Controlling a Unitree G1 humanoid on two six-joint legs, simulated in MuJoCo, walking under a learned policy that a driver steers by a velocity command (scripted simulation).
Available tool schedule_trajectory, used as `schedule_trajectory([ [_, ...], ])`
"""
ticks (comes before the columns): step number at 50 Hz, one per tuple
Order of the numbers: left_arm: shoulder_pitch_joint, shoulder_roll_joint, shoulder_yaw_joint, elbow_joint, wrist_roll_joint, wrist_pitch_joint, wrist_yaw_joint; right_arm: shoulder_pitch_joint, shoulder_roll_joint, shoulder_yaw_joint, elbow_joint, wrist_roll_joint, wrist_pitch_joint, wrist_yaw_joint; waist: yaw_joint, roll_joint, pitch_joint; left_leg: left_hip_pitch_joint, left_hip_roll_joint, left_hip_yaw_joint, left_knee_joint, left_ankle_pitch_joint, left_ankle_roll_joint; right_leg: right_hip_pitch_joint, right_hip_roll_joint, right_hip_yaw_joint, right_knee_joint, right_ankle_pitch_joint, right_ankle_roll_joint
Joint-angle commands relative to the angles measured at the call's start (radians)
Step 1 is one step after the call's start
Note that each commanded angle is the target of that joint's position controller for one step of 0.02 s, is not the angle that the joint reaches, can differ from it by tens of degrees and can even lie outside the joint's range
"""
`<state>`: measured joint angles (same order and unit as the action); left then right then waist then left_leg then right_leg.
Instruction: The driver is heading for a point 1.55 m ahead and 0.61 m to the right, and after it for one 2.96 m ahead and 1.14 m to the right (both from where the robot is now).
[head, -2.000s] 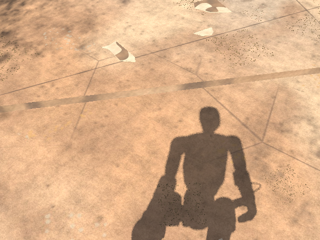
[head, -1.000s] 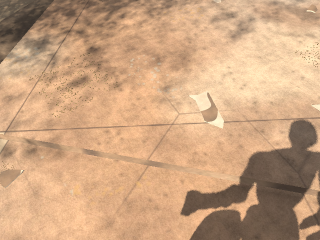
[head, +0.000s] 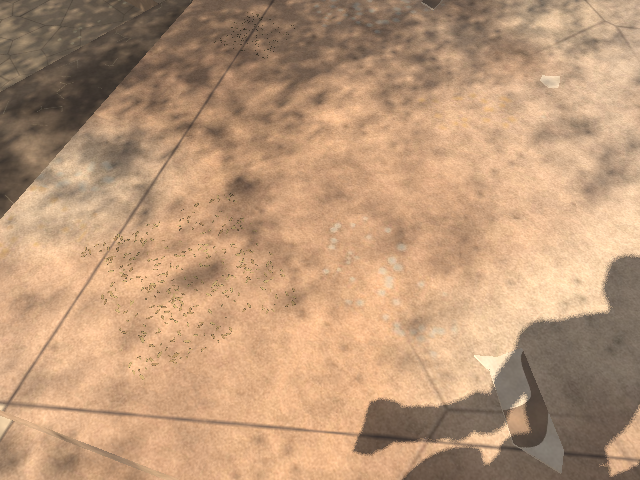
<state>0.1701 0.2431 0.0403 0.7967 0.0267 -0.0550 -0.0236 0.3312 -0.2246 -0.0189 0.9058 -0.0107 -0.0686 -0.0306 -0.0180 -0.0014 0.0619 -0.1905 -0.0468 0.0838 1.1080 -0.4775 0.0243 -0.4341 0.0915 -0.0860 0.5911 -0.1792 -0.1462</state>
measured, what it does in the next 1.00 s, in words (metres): walks ahead, turning right: left foot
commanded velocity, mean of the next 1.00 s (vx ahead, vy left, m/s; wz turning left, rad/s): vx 0.06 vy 0.00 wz -0.57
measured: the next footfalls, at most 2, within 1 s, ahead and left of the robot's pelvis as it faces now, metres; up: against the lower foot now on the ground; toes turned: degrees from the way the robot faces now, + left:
left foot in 0.54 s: +0.20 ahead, +0.13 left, +0.00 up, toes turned -24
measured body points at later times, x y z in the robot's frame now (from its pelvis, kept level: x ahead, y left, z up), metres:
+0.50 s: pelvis +0.11 +0.04 +0.02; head +0.14 +0.03 +0.47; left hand +0.26 +0.30 -0.10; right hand +0.18 -0.25 -0.08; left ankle +0.16 +0.15 -0.70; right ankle +0.08 -0.04 -0.72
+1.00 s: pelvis +0.10 +0.07 +0.02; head +0.12 +0.05 +0.47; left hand +0.37 +0.20 -0.09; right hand +0.02 -0.22 -0.09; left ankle +0.16 +0.14 -0.72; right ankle +0.01 -0.01 -0.69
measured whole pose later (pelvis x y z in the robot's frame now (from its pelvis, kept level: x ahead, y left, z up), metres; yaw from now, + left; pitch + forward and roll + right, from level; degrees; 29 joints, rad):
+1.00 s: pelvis +0.10 +0.07 +0.02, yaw -36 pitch +0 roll +0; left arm 0.17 0.28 0.07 0.68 0.01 0.09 -0.05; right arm 0.26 -0.27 -0.04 0.69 -0.04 0.01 -0.02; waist -0.02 0.00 0.07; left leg -0.24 0.07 0.18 0.51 -0.26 0.03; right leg -0.33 0.01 -0.03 0.80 -0.47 0.02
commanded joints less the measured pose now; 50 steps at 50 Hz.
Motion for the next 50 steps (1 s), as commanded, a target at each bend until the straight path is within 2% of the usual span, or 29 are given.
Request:
schedule_trajectory([
  [1, 0.172, 0.184, 0.065, -0.016, -0.037, 0.019, 0.021, -0.013, -0.126, -0.02, -0.122, -0.007, -0.019, 0.005, 0.059, 0.011, -0.205, -0.453, 0.055, -0.147, 0.358, 0.073, -0.027, 0.506, -0.396, 0.482, -0.182, 0.892, -0.261],
  [2, 0.128, 0.133, 0.05, -0.023, -0.035, 0.028, 0.024, -0.042, -0.13, -0.025, -0.128, -0.019, -0.011, 0.008, 0.027, 0.059, -0.121, -0.441, 0.075, -0.142, 0.286, 0.085, -0.037, 0.392, -0.338, 0.427, -0.227, 0.798, -0.213],
  [3, 0.111, 0.115, 0.044, -0.027, -0.038, 0.033, 0.029, -0.04, -0.129, -0.025, -0.136, -0.029, 0.011, 0.012, 0.007, 0.054, -0.091, -0.397, 0.087, -0.14, 0.217, 0.093, -0.051, 0.304, -0.296, 0.376, -0.26, 0.76, -0.188],
  [5, 0.126, 0.143, 0.05, -0.021, -0.025, 0.028, 0.026, -0.011, -0.099, -0.021, -0.14, -0.032, 0.051, 0.015, -0.014, 0.02, -0.101, -0.33, 0.076, -0.116, 0.138, 0.105, -0.072, 0.223, -0.253, 0.322, -0.262, 0.814, -0.158],
  [7, 0.138, 0.177, 0.061, -0.023, -0.018, 0.022, 0.023, -0.006, -0.087, -0.018, -0.15, -0.027, 0.064, 0.012, -0.018, -0.005, -0.137, -0.328, 0.071, -0.106, 0.073, 0.14, -0.083, 0.219, -0.228, 0.301, -0.245, 0.858, -0.136],
  [8, 0.143, 0.181, 0.062, -0.026, -0.018, 0.024, 0.024, -0.023, -0.089, -0.019, -0.16, -0.027, 0.068, 0.011, -0.012, -0.021, -0.146, -0.342, 0.072, -0.104, 0.041, 0.16, -0.087, 0.227, -0.219, 0.303, -0.239, 0.845, -0.12],
  [11, 0.163, 0.181, 0.065, -0.037, -0.02, 0.041, 0.033, -0.096, -0.102, -0.023, -0.193, -0.024, 0.082, 0.006, 0.016, -0.069, -0.161, -0.395, 0.08, -0.111, -0.012, 0.202, -0.098, 0.267, -0.204, 0.345, -0.227, 0.714, -0.076],
  [13, 0.17, 0.184, 0.068, -0.048, -0.016, 0.054, 0.04, -0.134, -0.107, -0.025, -0.21, -0.022, 0.09, 0.003, 0.031, -0.08, -0.156, -0.417, 0.08, -0.12, -0.034, 0.207, -0.102, 0.28, -0.203, 0.389, -0.226, 0.593, -0.064],
  [17, 0.184, 0.192, 0.076, -0.066, -0.005, 0.075, 0.048, -0.201, -0.112, -0.023, -0.243, -0.014, 0.092, -0.003, 0.057, -0.097, -0.118, -0.443, 0.069, -0.146, -0.124, 0.16, -0.096, 0.316, -0.217, 0.491, -0.217, 0.418, -0.078],
  [21, 0.183, 0.198, 0.081, -0.079, 0.003, 0.083, 0.046, -0.207, -0.12, -0.021, -0.264, 0.002, 0.079, -0.011, 0.064, -0.114, -0.115, -0.363, 0.029, -0.157, -0.252, 0.091, -0.069, 0.343, -0.228, 0.562, -0.164, 0.531, -0.085],
  [24, 0.137, 0.199, 0.084, -0.095, -0.002, 0.088, 0.04, -0.154, -0.128, -0.021, -0.262, 0.015, 0.068, -0.015, 0.037, -0.133, -0.113, -0.214, 0.0, -0.163, -0.43, 0.077, -0.048, 0.315, -0.206, 0.609, -0.134, 0.575, -0.05],
  [25, 0.106, 0.197, 0.084, -0.102, -0.009, 0.091, 0.039, -0.115, -0.125, -0.021, -0.253, 0.015, 0.064, -0.018, 0.011, -0.133, -0.106, -0.13, -0.008, -0.155, -0.555, 0.128, -0.044, 0.284, -0.179, 0.613, -0.12, 0.515, -0.019],
  [26, 0.07, 0.189, 0.082, -0.112, -0.021, 0.093, 0.04, -0.066, -0.126, -0.023, -0.239, 0.007, 0.057, -0.025, -0.024, -0.115, -0.096, -0.015, 0.003, -0.15, -0.73, 0.254, -0.04, 0.224, -0.137, 0.598, -0.081, 0.391, 0.027],
  [27, 0.097, 0.142, 0.071, -0.12, -0.026, 0.091, 0.04, -0.068, -0.176, -0.034, -0.236, -0.008, 0.052, -0.036, 0.002, 0.014, -0.091, 0.086, 0.144, -0.269, -0.837, 0.334, -0.009, 0.121, -0.058, 0.504, 0.048, 0.069, 0.084],
  [28, 0.21, 0.066, 0.053, -0.135, -0.025, 0.089, 0.044, -0.135, -0.269, -0.044, -0.281, -0.006, 0.059, -0.04, 0.084, 0.251, -0.118, 0.201, 0.433, -0.547, -0.822, 0.699, 0.084, -0.066, 0.092, 0.291, 0.272, -0.426, 0.138],
  [29, 0.217, 0.178, 0.081, -0.117, 0.007, 0.098, 0.049, -0.077, -0.261, -0.052, -0.272, -0.001, 0.072, -0.027, 0.044, 0.21, -0.164, 0.113, 0.497, -0.589, -0.782, 0.862, 0.213, -0.062, 0.074, 0.193, 0.481, -0.526, 0.157],
  [30, 0.186, 0.199, 0.089, -0.107, 0.015, 0.103, 0.048, -0.092, -0.197, -0.036, -0.277, -0.002, 0.074, -0.02, 0.055, 0.12, -0.12, 0.066, 0.447, -0.507, -0.781, 0.834, 0.223, -0.067, 0.03, 0.196, 0.591, -0.459, 0.163],
  [31, 0.159, 0.194, 0.09, -0.096, 0.015, 0.11, 0.039, -0.146, -0.155, -0.025, -0.286, -0.003, 0.075, -0.017, 0.064, 0.083, -0.065, 0.014, 0.365, -0.381, -0.785, 0.754, 0.193, -0.073, 0.005, 0.192, 0.64, -0.379, 0.172],
  [32, 0.153, 0.185, 0.088, -0.09, 0.007, 0.119, 0.027, -0.187, -0.147, -0.023, -0.3, -0.011, 0.078, -0.019, 0.075, 0.102, -0.058, 0.011, 0.296, -0.293, -0.781, 0.711, 0.157, -0.079, 0.001, 0.178, 0.672, -0.314, 0.183],
  [33, 0.154, 0.179, 0.085, -0.09, 0.0, 0.126, 0.014, -0.187, -0.155, -0.026, -0.303, -0.015, 0.079, -0.025, 0.068, 0.149, -0.061, 0.019, 0.266, -0.238, -0.775, 0.752, 0.152, -0.089, 0.003, 0.163, 0.702, -0.276, 0.197],
  [34, 0.144, 0.175, 0.083, -0.092, -0.007, 0.128, 0.005, -0.168, -0.16, -0.029, -0.302, -0.017, 0.078, -0.026, 0.055, 0.152, -0.071, 0.034, 0.251, -0.204, -0.77, 0.78, 0.155, -0.092, 0.006, 0.155, 0.713, -0.25, 0.207],
  [36, 0.106, 0.165, 0.077, -0.106, -0.016, 0.13, -0.004, -0.119, -0.166, -0.037, -0.291, -0.015, 0.073, -0.025, 0.03, 0.147, -0.089, 0.099, 0.263, -0.185, -0.763, 0.787, 0.169, -0.121, 0.003, 0.149, 0.691, -0.231, 0.22],
  [42, 0.031, 0.137, 0.062, -0.14, -0.01, 0.142, -0.014, -0.045, -0.182, -0.056, -0.269, -0.02, 0.066, -0.019, -0.009, 0.155, -0.092, 0.18, 0.335, -0.176, -0.77, 0.69, 0.203, -0.132, -0.047, 0.121, 0.501, -0.265, 0.223],
  [46, -0.001, 0.108, 0.044, -0.171, -0.016, 0.142, -0.024, -0.068, -0.196, -0.064, -0.272, -0.026, 0.065, -0.004, -0.009, 0.172, -0.092, 0.092, 0.348, -0.113, -0.76, 0.622, 0.187, 0.009, -0.083, 0.069, 0.306, -0.293, 0.19],
  [50, 0.015, 0.105, 0.038, -0.192, -0.026, 0.13, -0.02, -0.065, -0.225, -0.074, -0.261, -0.025, 0.074, 0.009, -0.002, 0.192, -0.108, 0.033, 0.356, -0.086, -0.696, 0.637, 0.159, 0.154, -0.066, 0.02, 0.102, -0.288, 0.143],
])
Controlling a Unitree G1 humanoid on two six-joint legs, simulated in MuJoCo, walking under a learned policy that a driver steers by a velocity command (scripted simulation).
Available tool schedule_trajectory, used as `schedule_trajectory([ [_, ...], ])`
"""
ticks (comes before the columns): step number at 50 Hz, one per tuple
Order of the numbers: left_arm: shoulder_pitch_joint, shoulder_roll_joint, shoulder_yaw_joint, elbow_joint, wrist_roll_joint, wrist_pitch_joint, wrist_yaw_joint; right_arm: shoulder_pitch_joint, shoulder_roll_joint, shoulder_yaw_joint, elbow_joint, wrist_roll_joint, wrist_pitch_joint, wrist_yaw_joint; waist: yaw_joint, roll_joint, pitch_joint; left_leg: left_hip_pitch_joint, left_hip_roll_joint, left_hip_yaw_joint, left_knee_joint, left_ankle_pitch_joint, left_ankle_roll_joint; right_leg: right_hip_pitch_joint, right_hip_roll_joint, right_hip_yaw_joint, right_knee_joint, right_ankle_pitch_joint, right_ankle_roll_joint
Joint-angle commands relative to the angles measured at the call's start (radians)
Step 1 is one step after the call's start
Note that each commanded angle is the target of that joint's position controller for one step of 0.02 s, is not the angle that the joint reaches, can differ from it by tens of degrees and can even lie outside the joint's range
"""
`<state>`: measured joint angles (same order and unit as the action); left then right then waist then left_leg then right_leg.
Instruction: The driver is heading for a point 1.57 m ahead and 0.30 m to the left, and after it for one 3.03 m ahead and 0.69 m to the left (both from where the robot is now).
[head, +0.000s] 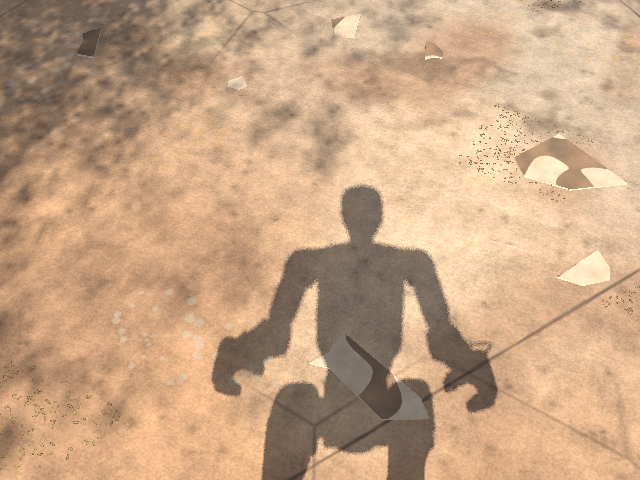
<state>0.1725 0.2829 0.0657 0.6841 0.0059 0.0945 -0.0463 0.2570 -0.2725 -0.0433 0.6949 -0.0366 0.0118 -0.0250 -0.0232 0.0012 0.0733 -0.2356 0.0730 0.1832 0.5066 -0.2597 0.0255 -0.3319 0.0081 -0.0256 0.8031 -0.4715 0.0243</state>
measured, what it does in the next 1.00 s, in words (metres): steps on the spot: right foot, then left foot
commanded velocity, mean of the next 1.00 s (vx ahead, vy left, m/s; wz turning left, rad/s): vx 0.01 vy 0.00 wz -0.12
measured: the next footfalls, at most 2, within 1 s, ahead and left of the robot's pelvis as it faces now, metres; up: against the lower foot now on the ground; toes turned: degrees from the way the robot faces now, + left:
right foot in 0.06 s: +0.02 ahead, -0.11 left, +0.00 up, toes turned -3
left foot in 0.48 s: +0.00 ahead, +0.09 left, +0.00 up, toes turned -5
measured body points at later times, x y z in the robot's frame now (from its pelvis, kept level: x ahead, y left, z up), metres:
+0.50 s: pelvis -0.03 -0.03 +0.00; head -0.01 -0.03 +0.45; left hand +0.11 +0.20 -0.12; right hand +0.02 -0.30 -0.14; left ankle -0.04 +0.09 -0.74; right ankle -0.02 -0.11 -0.74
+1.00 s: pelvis -0.03 -0.01 +0.01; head -0.04 -0.01 +0.46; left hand -0.02 +0.23 -0.15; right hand -0.05 -0.24 -0.15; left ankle -0.05 +0.09 -0.74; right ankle -0.02 -0.11 -0.74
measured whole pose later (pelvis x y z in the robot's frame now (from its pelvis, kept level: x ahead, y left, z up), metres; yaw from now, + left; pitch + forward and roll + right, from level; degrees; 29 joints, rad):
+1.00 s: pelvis -0.03 -0.01 +0.01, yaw -5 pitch -2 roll +0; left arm 0.30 0.19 0.01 1.10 0.01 0.01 0.03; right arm 0.31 -0.17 0.00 1.07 -0.02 0.00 -0.03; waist 0.01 0.00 0.02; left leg -0.12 -0.03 0.00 0.42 -0.28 0.04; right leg -0.19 0.06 0.02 0.42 -0.22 -0.05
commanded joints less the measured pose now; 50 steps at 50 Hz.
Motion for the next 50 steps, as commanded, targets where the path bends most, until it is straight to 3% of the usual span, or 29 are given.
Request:
schedule_trajectory([
  [1, 0.052, 0.055, 0.009, -0.068, -0.001, -0.027, 0.007, -0.004, -0.179, -0.05, -0.047, 0.01, 0.001, 0.006, 0.032, 0.163, -0.124, 0.05, 0.221, -0.163, -0.046, 0.406, 0.132, 0.123, 0.027, -0.051, -0.241, 0.091, -0.044],
  [2, 0.085, 0.059, 0.007, -0.052, 0.011, -0.041, 0.016, 0.005, -0.169, -0.048, -0.037, 0.02, 0.009, 0.009, 0.052, 0.108, -0.125, -0.009, 0.196, -0.126, 0.022, 0.337, 0.082, 0.215, 0.036, -0.036, -0.407, 0.229, -0.054],
  [3, 0.098, 0.118, 0.017, -0.049, 0.03, -0.058, 0.027, 0.053, -0.116, -0.036, -0.033, 0.018, 0.016, 0.017, 0.043, -0.097, -0.13, -0.144, 0.117, -0.045, 0.219, 0.087, 0.011, 0.317, -0.105, 0.186, -0.545, 0.257, -0.073],
  [4, 0.072, 0.248, 0.036, -0.092, 0.013, -0.068, 0.031, 0.045, -0.026, -0.007, -0.094, 0.012, 0.026, 0.016, 0.024, -0.327, -0.095, -0.344, -0.053, -0.012, 0.367, -0.367, -0.06, 0.275, -0.408, 0.532, -0.556, 0.649, -0.203],
  [5, 0.133, 0.195, 0.032, -0.069, 0.013, -0.072, 0.04, -0.019, -0.091, -0.021, -0.079, 0.015, 0.048, 0.002, 0.1, -0.188, -0.123, -0.231, -0.016, -0.161, 0.498, -0.362, -0.063, 0.169, -0.41, 0.448, -0.512, 0.732, -0.299],
  [6, 0.065, 0.132, 0.005, -0.063, 0.016, -0.073, 0.043, -0.01, -0.087, -0.023, -0.064, 0.03, 0.059, 0.007, 0.041, -0.168, -0.071, -0.22, -0.016, -0.183, 0.536, -0.305, -0.059, 0.125, -0.34, 0.352, -0.506, 0.705, -0.297],
  [7, -0.008, 0.093, -0.009, -0.066, 0.017, -0.071, 0.047, 0.008, -0.089, -0.024, -0.039, 0.033, 0.059, 0.011, 0.007, -0.154, -0.031, -0.21, -0.012, -0.19, 0.524, -0.236, -0.053, 0.095, -0.268, 0.274, -0.517, 0.626, -0.253],
  [9, -0.042, 0.081, -0.016, -0.068, 0.013, -0.076, 0.063, 0.05, -0.117, -0.036, 0.003, 0.011, 0.053, 0.018, -0.007, -0.163, -0.054, -0.204, -0.036, -0.167, 0.542, -0.148, -0.047, 0.152, -0.196, 0.206, -0.497, 0.73, -0.216],
  [12, 0.002, 0.066, -0.026, -0.041, 0.007, -0.091, 0.065, 0.06, -0.083, -0.026, 0.032, 0.022, 0.053, 0.025, 0.002, -0.097, -0.1, -0.173, -0.043, -0.181, 0.487, -0.121, -0.05, 0.222, -0.201, 0.193, -0.49, 0.751, -0.214],
  [17, 0.046, 0.067, -0.031, 0.013, 0.017, -0.095, 0.067, 0.009, -0.055, -0.014, 0.049, 0.022, 0.06, 0.013, 0.037, -0.127, -0.068, -0.102, -0.062, -0.181, 0.225, -0.176, -0.045, 0.233, -0.2, 0.243, -0.497, 0.577, -0.219],
  [21, 0.033, 0.062, -0.035, 0.048, 0.017, -0.097, 0.071, 0.049, -0.042, -0.007, 0.094, 0.032, 0.046, -0.005, 0.017, -0.112, -0.082, 0.019, -0.08, -0.178, 0.015, -0.117, -0.023, 0.192, -0.194, 0.277, -0.473, 0.539, -0.216],
  [23, 0.024, 0.045, -0.041, 0.065, 0.008, -0.101, 0.075, 0.089, -0.039, 0.0, 0.127, 0.021, 0.026, -0.011, -0.014, -0.061, -0.099, 0.19, -0.039, -0.22, -0.18, 0.119, -0.006, 0.104, -0.167, 0.27, -0.461, 0.457, -0.154],
  [24, 0.045, 0.021, -0.048, 0.072, 0.008, -0.107, 0.07, 0.096, -0.071, -0.001, 0.133, 0.009, 0.013, -0.013, 0.001, -0.015, -0.113, 0.259, 0.041, -0.306, -0.192, 0.18, 0.008, 0.05, -0.136, 0.253, -0.448, 0.383, -0.114],
  [25, 0.09, 0.019, -0.042, 0.088, 0.005, -0.105, 0.064, 0.037, -0.112, -0.008, 0.138, 0.017, 0.006, -0.007, 0.065, 0.076, -0.052, 0.153, 0.073, -0.33, -0.147, 0.228, 0.029, 0.071, -0.053, 0.181, -0.493, 0.306, -0.097],
  [26, 0.068, 0.036, -0.04, 0.12, 0.011, -0.101, 0.065, 0.011, -0.067, 0.001, 0.141, 0.022, -0.002, 0.005, 0.035, 0.06, -0.035, 0.076, 0.062, -0.314, -0.157, 0.173, 0.026, 0.146, -0.042, 0.167, -0.497, 0.318, -0.091],
  [27, 0.059, 0.043, -0.035, 0.136, 0.012, -0.099, 0.066, 0.02, -0.051, 0.007, 0.154, 0.022, -0.009, 0.008, 0.024, 0.062, -0.032, 0.052, 0.044, -0.297, -0.171, 0.129, 0.015, 0.185, -0.049, 0.17, -0.485, 0.338, -0.095],
  [29, 0.065, 0.05, -0.029, 0.164, 0.01, -0.098, 0.064, 0.036, -0.052, 0.009, 0.184, 0.023, -0.015, 0.001, 0.024, 0.079, -0.032, 0.046, 0.029, -0.289, -0.192, 0.104, 0.009, 0.206, -0.062, 0.172, -0.471, 0.375, -0.102],
  [34, 0.095, 0.022, -0.035, 0.248, 0.008, -0.099, 0.068, 0.045, -0.036, 0.015, 0.238, 0.023, -0.017, -0.005, 0.024, 0.021, -0.008, 0.062, 0.03, -0.292, -0.205, 0.063, 0.02, 0.172, -0.063, 0.174, -0.503, 0.332, -0.089],
  [46, 0.144, -0.003, -0.049, 0.386, 0.006, -0.096, 0.078, 0.076, 0.004, 0.033, 0.345, 0.023, -0.023, -0.01, 0.028, 0.005, 0.004, 0.041, 0.022, -0.293, -0.215, 0.044, 0.03, 0.172, -0.069, 0.167, -0.506, 0.325, -0.079],
  [48, 0.153, 0.004, -0.047, 0.397, 0.006, -0.093, 0.079, 0.098, -0.01, 0.027, 0.358, 0.02, -0.019, -0.011, 0.025, 0.016, -0.006, 0.031, 0.0, -0.294, -0.218, -0.159, 0.043, 0.15, -0.041, 0.151, -0.483, 0.15, -0.09],
  [50, 0.143, 0.018, -0.037, 0.387, 0.013, -0.087, 0.074, 0.118, -0.04, 0.012, 0.354, 0.018, -0.008, -0.008, 0.011, 0.051, 0.044, -0.007, 0.009, -0.35, -0.23, -0.453, 0.09, 0.031, 0.005, 0.121, -0.4, -0.105, -0.116],
])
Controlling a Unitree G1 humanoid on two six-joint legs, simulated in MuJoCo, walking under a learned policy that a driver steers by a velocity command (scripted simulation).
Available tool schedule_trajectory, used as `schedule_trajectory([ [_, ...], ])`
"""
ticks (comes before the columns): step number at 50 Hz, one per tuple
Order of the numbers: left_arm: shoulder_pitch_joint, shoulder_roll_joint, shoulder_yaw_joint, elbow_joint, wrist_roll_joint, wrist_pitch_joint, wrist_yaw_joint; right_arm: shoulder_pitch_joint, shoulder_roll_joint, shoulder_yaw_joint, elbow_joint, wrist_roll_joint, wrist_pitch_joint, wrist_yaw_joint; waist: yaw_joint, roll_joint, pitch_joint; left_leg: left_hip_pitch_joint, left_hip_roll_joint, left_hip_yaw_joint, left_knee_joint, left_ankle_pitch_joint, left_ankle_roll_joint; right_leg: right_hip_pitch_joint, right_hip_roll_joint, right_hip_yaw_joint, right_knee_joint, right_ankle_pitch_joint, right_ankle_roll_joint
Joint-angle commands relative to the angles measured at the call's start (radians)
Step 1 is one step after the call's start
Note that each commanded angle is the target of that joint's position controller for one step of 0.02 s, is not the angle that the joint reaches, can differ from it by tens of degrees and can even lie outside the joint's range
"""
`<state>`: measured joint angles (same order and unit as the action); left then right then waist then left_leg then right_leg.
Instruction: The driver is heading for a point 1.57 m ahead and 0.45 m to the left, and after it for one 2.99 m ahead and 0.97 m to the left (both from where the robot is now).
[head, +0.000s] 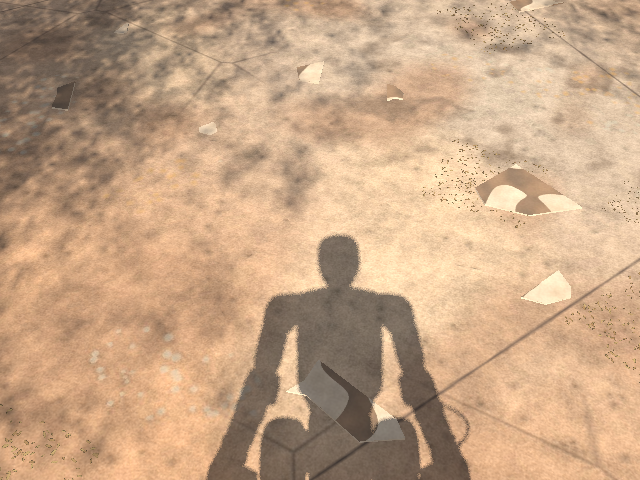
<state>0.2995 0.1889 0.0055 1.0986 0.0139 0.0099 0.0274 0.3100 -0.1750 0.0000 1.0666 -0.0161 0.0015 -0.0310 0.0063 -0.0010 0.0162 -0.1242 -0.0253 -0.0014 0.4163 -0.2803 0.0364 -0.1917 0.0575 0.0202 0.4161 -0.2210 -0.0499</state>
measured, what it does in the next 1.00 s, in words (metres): climbs, turning left: left foot 0.05 m higher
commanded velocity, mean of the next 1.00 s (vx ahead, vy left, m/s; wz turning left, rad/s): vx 0.41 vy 0.00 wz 0.22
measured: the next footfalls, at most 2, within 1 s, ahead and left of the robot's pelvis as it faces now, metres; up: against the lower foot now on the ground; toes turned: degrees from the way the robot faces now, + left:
left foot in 0.72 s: +0.45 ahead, +0.02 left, +0.05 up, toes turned +11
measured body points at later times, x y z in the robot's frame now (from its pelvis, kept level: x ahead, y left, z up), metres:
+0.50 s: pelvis +0.15 -0.05 +0.00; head +0.16 -0.07 +0.45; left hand +0.04 +0.16 -0.14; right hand +0.25 -0.29 -0.15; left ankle +0.19 +0.06 -0.61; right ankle +0.06 -0.12 -0.74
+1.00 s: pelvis +0.44 +0.00 +0.04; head +0.46 +0.02 +0.49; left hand +0.55 +0.27 -0.07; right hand +0.51 -0.26 -0.09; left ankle +0.41 +0.01 -0.69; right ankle +0.58 -0.16 -0.60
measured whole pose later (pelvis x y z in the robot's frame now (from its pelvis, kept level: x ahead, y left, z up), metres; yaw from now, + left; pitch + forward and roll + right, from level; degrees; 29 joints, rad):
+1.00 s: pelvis +0.44 +0.00 +0.04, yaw +16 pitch +1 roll +0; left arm 0.11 0.22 0.02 0.77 0.05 -0.05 -0.01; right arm 0.36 -0.24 -0.06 0.97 0.00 -0.07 0.00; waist -0.03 -0.02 0.02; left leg -0.15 -0.18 -0.02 0.36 -0.22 0.18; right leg -0.73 -0.13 0.05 1.12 -0.16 0.01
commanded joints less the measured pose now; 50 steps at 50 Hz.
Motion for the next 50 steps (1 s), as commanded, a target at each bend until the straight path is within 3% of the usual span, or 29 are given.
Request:
schedule_trajectory([
  [1, -0.009, 0.095, 0.021, -0.042, 0.009, -0.003, -0.005, 0.097, -0.142, -0.036, -0.012, -0.001, 0.004, -0.001, -0.036, 0.082, 0.14, -0.112, 0.148, -0.235, -0.179, -0.523, 0.111, -0.194, -0.028, 0.057, 0.05, -0.383, -0.044],
  [3, -0.049, 0.035, 0.01, -0.07, 0.026, -0.019, -0.019, 0.146, -0.165, -0.053, 0.01, -0.002, -0.002, -0.003, -0.053, 0.176, 0.167, -0.068, 0.307, -0.424, -0.302, -0.563, 0.191, -0.279, -0.018, -0.058, 0.28, -0.193, -0.022],
  [4, -0.068, 0.057, 0.017, -0.082, 0.029, -0.028, -0.024, 0.148, -0.162, -0.057, 0.01, -0.005, -0.009, -0.002, -0.054, 0.148, 0.167, -0.062, 0.343, -0.458, -0.335, -0.508, 0.214, -0.322, -0.05, -0.05, 0.364, -0.191, -0.018],
  [6, -0.065, 0.071, 0.026, -0.094, 0.024, -0.047, -0.037, 0.122, -0.164, -0.064, 0.003, -0.009, -0.026, 0.002, -0.027, 0.102, 0.144, -0.021, 0.321, -0.398, -0.319, -0.391, 0.205, -0.354, -0.079, -0.037, 0.396, -0.217, -0.013],
  [9, -0.044, 0.047, 0.028, -0.102, 0.009, -0.067, -0.044, 0.074, -0.157, -0.069, -0.006, -0.004, -0.041, 0.006, 0.009, 0.126, 0.141, -0.129, 0.238, -0.249, -0.255, -0.279, 0.16, -0.157, -0.056, -0.087, 0.207, -0.188, -0.02],
  [11, 0.115, 0.033, 0.035, -0.041, 0.002, -0.072, -0.033, 0.051, -0.152, -0.073, -0.015, 0.0, -0.038, 0.009, 0.069, 0.076, 0.116, -0.285, 0.177, -0.171, -0.121, -0.255, 0.143, 0.132, 0.01, -0.15, 0.037, -0.073, -0.021],
  [12, 0.206, 0.06, 0.046, -0.015, 0.007, -0.079, -0.024, 0.046, -0.124, -0.066, -0.025, -0.007, -0.046, 0.012, 0.101, -0.002, 0.089, -0.377, 0.134, -0.114, 0.031, -0.206, 0.122, 0.276, -0.039, -0.064, -0.022, -0.103, -0.025],
  [13, 0.333, 0.149, 0.066, -0.001, 0.019, -0.087, -0.01, 0.028, -0.032, -0.041, -0.06, -0.001, -0.057, 0.024, 0.141, -0.241, 0.024, -0.524, 0.01, 0.037, 0.397, -0.19, 0.07, 0.396, -0.304, 0.35, -0.213, -0.399, -0.078],
  [14, 0.402, 0.204, 0.078, 0.03, 0.011, -0.076, -0.012, 0.013, -0.064, -0.052, -0.085, -0.014, -0.06, 0.031, 0.13, -0.285, 0.041, -0.649, -0.031, 0.051, 0.644, -0.279, 0.065, 0.342, -0.448, 0.636, -0.32, -0.532, -0.162],
  [15, 0.298, 0.156, 0.065, 0.005, 0.012, -0.073, -0.013, -0.019, -0.094, -0.059, -0.091, -0.033, -0.06, 0.04, 0.07, -0.129, 0.128, -0.688, 0.045, -0.007, 0.788, -0.206, 0.075, 0.243, -0.437, 0.599, -0.302, -0.561, -0.178],
  [16, 0.206, 0.128, 0.056, -0.027, 0.008, -0.081, -0.021, -0.039, -0.076, -0.055, -0.09, -0.029, -0.067, 0.052, 0.038, -0.055, 0.159, -0.691, 0.082, -0.024, 0.819, -0.097, 0.074, 0.175, -0.39, 0.493, -0.295, -0.479, -0.168],
  [17, 0.166, 0.116, 0.05, -0.041, 0.009, -0.089, -0.023, -0.032, -0.061, -0.051, -0.083, -0.02, -0.073, 0.06, 0.016, -0.04, 0.151, -0.67, 0.101, -0.019, 0.826, -0.022, 0.064, 0.155, -0.34, 0.399, -0.303, -0.344, -0.15],
  [19, 0.179, 0.07, 0.033, -0.029, 0.011, -0.105, -0.021, -0.019, -0.068, -0.056, -0.076, -0.027, -0.065, 0.068, -0.006, -0.05, 0.107, -0.654, 0.105, 0.017, 0.87, 0.032, 0.042, 0.17, -0.278, 0.265, -0.287, -0.085, -0.134],
  [22, 0.286, 0.065, 0.023, 0.02, 0.013, -0.117, -0.018, -0.092, -0.052, -0.055, -0.113, -0.02, -0.042, 0.062, 0.002, -0.071, 0.091, -0.801, 0.09, 0.062, 1.033, -0.007, 0.028, 0.256, -0.271, 0.17, -0.244, 0.252, -0.154],
  [26, 0.327, 0.042, 0.005, 0.04, 0.027, -0.114, -0.008, -0.292, -0.029, -0.032, -0.224, -0.015, -0.028, 0.054, 0.016, -0.055, 0.143, -0.938, 0.064, 0.059, 1.045, -0.042, 0.049, 0.218, -0.251, 0.044, -0.284, 0.315, -0.125],
  [29, 0.283, 0.033, -0.009, 0.021, 0.016, -0.112, 0.008, -0.363, -0.016, -0.005, -0.275, -0.014, -0.018, 0.067, -0.007, -0.026, 0.161, -0.786, 0.059, 0.121, 0.753, 0.036, 0.058, 0.125, -0.235, -0.059, -0.35, 0.429, -0.089],
  [30, 0.27, 0.044, -0.011, 0.015, 0.008, -0.115, 0.01, -0.372, -0.003, 0.003, -0.279, -0.011, -0.016, 0.069, -0.007, -0.034, 0.15, -0.682, 0.041, 0.166, 0.659, 0.058, 0.07, 0.105, -0.241, -0.089, -0.368, 0.564, -0.088],
  [32, 0.279, 0.086, -0.01, 0.019, -0.01, -0.122, 0.012, -0.324, -0.018, 0.003, -0.266, -0.01, -0.012, 0.057, -0.03, -0.079, 0.088, -0.47, -0.037, 0.26, 0.55, 0.047, 0.113, 0.146, -0.256, -0.155, -0.267, 1.109, -0.067],
  [34, 0.285, 0.137, 0.006, 0.017, -0.002, -0.117, 0.021, -0.137, -0.072, -0.02, -0.218, 0.001, -0.021, 0.042, -0.116, -0.162, -0.036, -0.3, -0.105, 0.263, 0.484, -0.017, 0.159, 0.257, -0.289, -0.182, 0.031, 1.44, -0.043],
  [35, 0.258, 0.173, 0.021, 0.006, 0.005, -0.11, 0.02, 0.014, -0.099, -0.038, -0.175, 0.011, -0.029, 0.04, -0.184, -0.203, -0.11, -0.181, -0.109, 0.213, 0.406, -0.034, 0.189, 0.281, -0.303, -0.181, 0.249, 1.425, -0.041],
  [36, 0.212, 0.191, 0.033, -0.025, -0.005, -0.107, 0.012, 0.118, -0.145, -0.06, -0.142, 0.002, -0.037, 0.044, -0.244, -0.179, -0.167, 0.003, -0.072, 0.088, 0.242, -0.019, 0.227, 0.178, -0.273, -0.195, 0.501, 1.176, -0.038],
  [37, 0.196, 0.08, 0.016, -0.091, -0.001, -0.112, -0.008, 0.129, -0.255, -0.093, -0.141, -0.011, -0.029, 0.04, -0.179, 0.044, -0.204, 0.196, 0.181, -0.396, 0.083, -0.164, 0.336, -0.151, -0.111, -0.187, 0.922, 0.29, -0.002],
  [38, 0.166, 0.105, 0.032, -0.152, 0.013, -0.122, -0.031, 0.049, -0.298, -0.109, -0.151, 0.008, -0.023, 0.044, -0.121, 0.143, -0.257, 0.267, 0.323, -0.903, -0.134, -0.054, 0.425, -0.416, 0.029, -0.003, 1.174, -0.145, 0.003],
  [39, 0.11, 0.119, 0.036, -0.196, 0.016, -0.131, -0.04, -0.035, -0.269, -0.104, -0.161, 0.013, -0.029, 0.041, -0.053, 0.035, -0.142, 0.171, 0.319, -0.784, -0.164, -0.124, 0.388, -0.501, -0.053, 0.077, 1.166, -0.067, -0.017],
  [40, 0.066, 0.13, 0.041, -0.212, 0.016, -0.136, -0.039, -0.049, -0.194, -0.09, -0.155, 0.009, -0.038, 0.042, -0.044, -0.061, -0.047, 0.038, 0.296, -0.665, -0.173, -0.073, 0.35, -0.496, -0.074, 0.049, 1.146, -0.036, -0.021],
  [41, 0.059, 0.104, 0.039, -0.221, 0.015, -0.132, -0.032, -0.077, -0.148, -0.079, -0.152, 0.002, -0.048, 0.04, 0.006, -0.125, 0.022, -0.075, 0.252, -0.529, -0.189, 0.051, 0.301, -0.467, -0.121, 0.047, 1.063, -0.007, -0.019],
  [43, 0.062, 0.081, 0.034, -0.247, 0.022, -0.094, -0.022, -0.094, -0.111, -0.066, -0.144, 0.001, -0.069, 0.034, 0.054, -0.066, 0.04, -0.199, 0.158, -0.354, -0.194, 0.218, 0.267, -0.403, -0.153, 0.043, 1.013, -0.026, 0.002],
  [45, 0.045, 0.079, 0.032, -0.275, 0.033, -0.065, -0.024, -0.063, -0.141, -0.073, -0.142, 0.012, -0.083, 0.03, 0.064, -0.043, 0.033, -0.214, 0.101, -0.257, -0.189, 0.286, 0.254, -0.407, -0.175, 0.024, 0.89, -0.03, 0.03],
  [50, -0.196, 0.102, 0.033, -0.382, 0.038, -0.045, -0.039, 0.118, -0.183, -0.081, -0.144, 0.019, -0.082, 0.024, -0.04, 0.028, 0.021, -0.038, 0.082, -0.258, -0.193, 0.569, 0.151, -0.548, -0.154, -0.039, 0.617, 0.14, 0.083],
])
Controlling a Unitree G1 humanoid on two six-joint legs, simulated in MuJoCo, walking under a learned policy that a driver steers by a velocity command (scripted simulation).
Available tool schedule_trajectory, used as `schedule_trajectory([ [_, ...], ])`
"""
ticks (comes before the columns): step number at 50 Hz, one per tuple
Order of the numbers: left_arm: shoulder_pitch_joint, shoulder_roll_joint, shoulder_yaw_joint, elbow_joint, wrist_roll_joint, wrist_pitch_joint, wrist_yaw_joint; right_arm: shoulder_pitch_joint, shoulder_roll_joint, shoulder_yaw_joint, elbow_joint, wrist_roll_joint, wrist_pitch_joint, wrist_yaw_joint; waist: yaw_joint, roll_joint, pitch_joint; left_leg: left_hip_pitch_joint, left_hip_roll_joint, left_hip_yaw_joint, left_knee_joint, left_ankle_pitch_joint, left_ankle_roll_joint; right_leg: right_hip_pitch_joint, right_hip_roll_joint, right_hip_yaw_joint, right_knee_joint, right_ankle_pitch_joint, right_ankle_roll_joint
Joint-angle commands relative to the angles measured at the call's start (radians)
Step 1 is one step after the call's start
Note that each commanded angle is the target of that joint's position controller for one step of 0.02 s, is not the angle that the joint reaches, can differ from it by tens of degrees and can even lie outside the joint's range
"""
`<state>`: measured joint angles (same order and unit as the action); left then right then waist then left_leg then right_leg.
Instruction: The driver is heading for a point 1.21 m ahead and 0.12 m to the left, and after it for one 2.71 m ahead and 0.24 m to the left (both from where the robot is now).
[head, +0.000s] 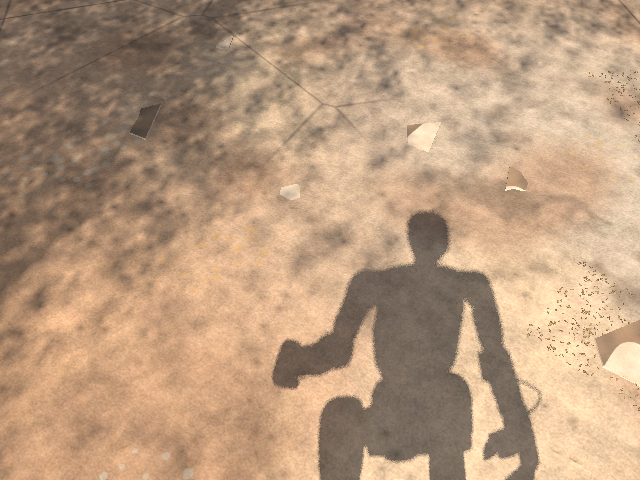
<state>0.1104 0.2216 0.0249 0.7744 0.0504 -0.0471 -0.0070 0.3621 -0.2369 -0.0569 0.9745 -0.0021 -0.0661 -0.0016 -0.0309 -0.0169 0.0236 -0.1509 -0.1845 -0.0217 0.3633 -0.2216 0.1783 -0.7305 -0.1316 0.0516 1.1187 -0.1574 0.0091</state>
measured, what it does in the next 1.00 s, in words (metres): walks ahead, turning left: right foot, then left foot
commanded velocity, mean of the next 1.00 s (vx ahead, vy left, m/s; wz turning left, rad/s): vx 0.50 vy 0.00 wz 0.37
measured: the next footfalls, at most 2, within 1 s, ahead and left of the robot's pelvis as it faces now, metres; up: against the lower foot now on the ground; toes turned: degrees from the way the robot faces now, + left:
right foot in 0.28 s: +0.38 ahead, -0.10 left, +0.00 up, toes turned +13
left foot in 0.82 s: +0.54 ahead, +0.19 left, +0.00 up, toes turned +26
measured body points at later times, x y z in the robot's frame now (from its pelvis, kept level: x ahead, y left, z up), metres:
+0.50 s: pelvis +0.30 -0.03 +0.00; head +0.33 -0.03 +0.45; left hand +0.31 +0.26 -0.11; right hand +0.47 -0.27 -0.12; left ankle +0.23 +0.08 -0.65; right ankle +0.34 -0.11 -0.74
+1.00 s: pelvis +0.52 +0.11 +0.01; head +0.54 +0.13 +0.46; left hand +0.47 +0.36 -0.14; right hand +0.70 -0.10 -0.11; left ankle +0.51 +0.17 -0.74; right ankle +0.55 -0.04 -0.65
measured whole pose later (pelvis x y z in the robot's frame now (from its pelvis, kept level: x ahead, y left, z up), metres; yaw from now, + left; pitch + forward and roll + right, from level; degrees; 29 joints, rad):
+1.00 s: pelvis +0.52 +0.11 +0.01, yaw +21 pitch +1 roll +0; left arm 0.33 0.25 0.04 0.86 0.02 -0.03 -0.02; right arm 0.27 -0.23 -0.03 0.83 -0.02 -0.07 0.00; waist 0.02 -0.03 0.02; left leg -0.20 -0.05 0.10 0.36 -0.19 0.09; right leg -0.48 -0.06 0.01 1.10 -0.31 -0.05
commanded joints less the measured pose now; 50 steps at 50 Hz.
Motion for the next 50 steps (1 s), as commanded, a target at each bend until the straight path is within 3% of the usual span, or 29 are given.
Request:
schedule_trajectory([
  [1, -0.049, 0.071, 0.012, -0.072, 0.0, 0.014, -0.006, 0.098, -0.123, -0.025, -0.053, 0.006, -0.01, -0.008, -0.024, 0.055, 0.006, 0.047, 0.243, -0.247, -0.131, 0.543, -0.006, -0.039, 0.045, -0.072, -0.131, 0.098, 0.029],
  [6, -0.216, 0.079, -0.002, -0.143, -0.012, 0.012, -0.017, 0.182, -0.132, -0.029, -0.069, 0.0, 0.005, -0.022, -0.079, 0.087, -0.001, 0.238, 0.256, -0.298, -0.09, 0.608, -0.006, -0.094, 0.098, -0.07, -0.338, 0.12, 0.034],
  [9, -0.288, 0.091, -0.012, -0.184, -0.02, -0.003, -0.022, 0.202, -0.147, -0.033, -0.079, -0.013, 0.006, -0.03, -0.088, 0.102, 0.011, 0.298, 0.282, -0.341, -0.058, 0.672, 0.008, -0.055, 0.131, -0.073, -0.465, 0.109, 0.006],
  [11, -0.223, 0.112, -0.009, -0.18, -0.026, -0.014, -0.017, 0.143, -0.166, -0.038, -0.099, -0.015, 0.002, -0.034, -0.035, 0.11, -0.006, 0.253, 0.276, -0.333, -0.005, 0.788, -0.018, 0.13, 0.161, -0.064, -0.572, 0.097, -0.031],
  [13, 0.004, 0.172, 0.015, -0.113, -0.032, -0.027, 0.006, 0.081, -0.191, -0.042, -0.12, -0.013, -0.011, -0.021, 0.065, 0.107, -0.11, 0.167, 0.24, -0.323, 0.199, 0.956, -0.062, 0.474, 0.201, -0.066, -0.629, 0.075, -0.072],
  [14, 0.173, 0.2, 0.027, -0.078, -0.027, -0.041, 0.023, 0.04, -0.189, -0.041, -0.133, -0.003, -0.023, -0.009, 0.156, 0.09, -0.189, 0.046, 0.204, -0.31, 0.392, 0.819, -0.075, 0.722, 0.121, -0.003, -0.673, 0.13, -0.101],
  [15, 0.321, 0.27, 0.045, -0.067, 0.0, -0.045, 0.043, 0.062, -0.105, -0.02, -0.17, 0.006, -0.032, -0.003, 0.175, -0.057, -0.336, -0.1, 0.139, -0.225, 0.656, 0.289, -0.077, 0.958, -0.139, 0.227, -0.643, 0.059, -0.14],
  [16, 0.258, 0.31, 0.061, -0.085, 0.001, -0.031, 0.038, 0.198, -0.083, -0.017, -0.194, 0.036, -0.017, -0.009, 0.071, -0.305, -0.45, -0.344, 0.001, -0.125, 0.936, -0.342, -0.102, 1.094, -0.349, 0.699, -0.737, 0.064, -0.292],
  [17, 0.171, 0.212, 0.053, -0.109, -0.011, -0.018, 0.028, 0.181, -0.156, -0.024, -0.157, -0.005, 0.002, -0.018, 0.044, -0.093, -0.316, -0.424, 0.11, -0.118, 1.002, -0.247, -0.097, 0.943, -0.308, 0.665, -0.776, -0.076, -0.284],
  [18, 0.115, 0.13, 0.033, -0.115, -0.017, -0.019, 0.025, 0.093, -0.152, -0.025, -0.163, -0.018, 0.01, -0.009, 0.047, 0.005, -0.171, -0.433, 0.138, -0.099, 0.976, -0.161, -0.106, 0.798, -0.253, 0.5, -0.805, -0.092, -0.259],
  [19, 0.104, 0.099, 0.025, -0.1, -0.011, -0.024, 0.021, 0.052, -0.133, -0.024, -0.175, -0.019, 0.015, 0.0, 0.033, 0.051, -0.084, -0.428, 0.169, -0.091, 0.931, -0.125, -0.109, 0.689, -0.204, 0.379, -0.848, -0.04, -0.227],
  [21, 0.134, 0.106, 0.025, -0.065, -0.017, -0.04, 0.021, 0.029, -0.108, -0.021, -0.19, -0.032, 0.04, 0.023, 0.012, -0.025, -0.026, -0.404, 0.207, -0.074, 0.876, -0.102, -0.116, 0.587, -0.136, 0.216, -0.902, 0.035, -0.184],
  [24, 0.189, 0.11, 0.029, -0.032, -0.035, -0.071, 0.008, -0.017, -0.085, -0.016, -0.225, -0.038, 0.06, 0.042, 0.007, -0.069, -0.02, -0.442, 0.222, -0.062, 0.835, -0.065, -0.116, 0.574, -0.125, 0.104, -0.943, 0.164, -0.183],
  [26, 0.216, 0.117, 0.032, -0.013, -0.033, -0.078, 0.002, -0.082, -0.073, -0.01, -0.254, -0.042, 0.06, 0.051, 0.014, -0.068, -0.004, -0.501, 0.224, -0.068, 0.789, -0.007, -0.121, 0.583, -0.118, 0.049, -0.966, 0.206, -0.191],
  [29, 0.247, 0.117, 0.032, 0.015, -0.028, -0.076, -0.007, -0.182, -0.06, 0.002, -0.288, -0.036, 0.051, 0.056, 0.025, -0.064, 0.022, -0.525, 0.216, -0.049, 0.615, 0.1, -0.132, 0.588, -0.078, -0.046, -0.982, 0.257, -0.18],
  [31, 0.262, 0.124, 0.032, 0.027, -0.034, -0.073, -0.01, -0.26, -0.044, 0.016, -0.311, -0.037, 0.043, 0.062, 0.042, -0.068, 0.029, -0.471, 0.214, 0.004, 0.457, 0.173, -0.135, 0.582, -0.055, -0.101, -0.983, 0.286, -0.166],
  [36, 0.369, 0.164, 0.039, 0.089, -0.037, -0.052, 0.0, -0.39, -0.05, 0.03, -0.353, -0.039, 0.029, 0.061, 0.081, -0.069, 0.045, -0.408, 0.213, 0.091, 0.252, 0.119, -0.102, 0.72, -0.112, -0.099, -0.943, 0.39, -0.166],
  [38, 0.377, 0.18, 0.042, 0.108, -0.035, -0.038, 0.005, -0.363, -0.064, 0.025, -0.347, -0.045, 0.022, 0.051, 0.06, -0.081, 0.023, -0.335, 0.179, 0.112, 0.198, 0.03, -0.071, 0.778, -0.125, -0.11, -0.851, 0.584, -0.158],
  [39, 0.377, 0.187, 0.042, 0.116, -0.036, -0.032, 0.007, -0.285, -0.074, 0.019, -0.321, -0.049, 0.015, 0.044, 0.022, -0.083, -0.022, -0.23, 0.148, 0.122, 0.156, 0.016, -0.052, 0.788, -0.116, -0.127, -0.743, 0.704, -0.148],
  [40, 0.374, 0.178, 0.037, 0.12, -0.042, -0.025, 0.009, -0.136, -0.092, 0.008, -0.267, -0.059, 0.004, 0.035, -0.043, -0.055, -0.107, -0.03, 0.128, 0.123, 0.093, 0.056, -0.027, 0.737, -0.081, -0.165, -0.569, 0.71, -0.128],
  [41, 0.357, 0.148, 0.025, 0.088, -0.047, -0.026, 0.009, 0.035, -0.154, -0.013, -0.225, -0.078, -0.003, 0.021, -0.111, 0.007, -0.224, 0.234, 0.284, -0.045, 0.09, -0.009, 0.018, 0.55, -0.048, -0.185, -0.327, 0.435, -0.106],
  [42, 0.419, 0.034, 0.0, 0.032, -0.064, -0.029, -0.005, 0.094, -0.262, -0.038, -0.218, -0.08, 0.0, 0.008, -0.076, 0.25, -0.333, 0.524, 0.603, -0.539, 0.017, -0.014, 0.143, 0.156, 0.123, -0.208, 0.032, -0.281, -0.06],
  [43, 0.36, 0.151, 0.034, 0.042, -0.039, -0.02, 0.005, 0.099, -0.251, -0.046, -0.218, -0.029, 0.013, 0.0, -0.099, 0.148, -0.323, 0.472, 0.605, -0.63, -0.042, 0.055, 0.165, 0.055, 0.136, -0.064, 0.161, -0.362, -0.065],
  [44, 0.295, 0.143, 0.036, 0.024, -0.043, -0.021, 0.004, 0.021, -0.198, -0.031, -0.212, -0.021, 0.011, -0.002, -0.058, 0.099, -0.176, 0.36, 0.556, -0.444, -0.048, 0.123, 0.133, 0.012, 0.091, -0.023, 0.167, -0.285, -0.076],
  [45, 0.278, 0.115, 0.028, 0.027, -0.048, -0.025, 0.0, -0.033, -0.138, -0.015, -0.21, -0.021, 0.001, 0.003, -0.023, 0.069, -0.096, 0.223, 0.508, -0.327, -0.088, 0.189, 0.091, 0.052, 0.065, -0.015, 0.1, -0.224, -0.077],
  [46, 0.285, 0.105, 0.029, 0.042, -0.044, -0.016, -0.002, -0.069, -0.103, -0.005, -0.208, -0.022, -0.008, 0.005, 0.01, 0.068, -0.055, 0.133, 0.464, -0.24, -0.125, 0.207, 0.045, 0.107, 0.047, -0.012, 0.042, -0.193, -0.073],
  [47, 0.314, 0.096, 0.029, 0.059, -0.03, -0.001, -0.007, -0.09, -0.075, 0.003, -0.201, -0.019, -0.015, 0.003, 0.04, 0.089, -0.033, 0.058, 0.431, -0.173, -0.159, 0.221, 0.015, 0.164, 0.039, -0.011, 0.01, -0.174, -0.062],
  [50, 0.306, 0.074, 0.035, 0.067, -0.021, 0.027, -0.027, -0.057, -0.084, -0.001, -0.173, -0.014, -0.041, 0.001, 0.061, 0.088, -0.011, 0.017, 0.416, -0.082, -0.222, 0.271, 0.006, 0.164, 0.048, -0.012, -0.004, -0.097, -0.051],
])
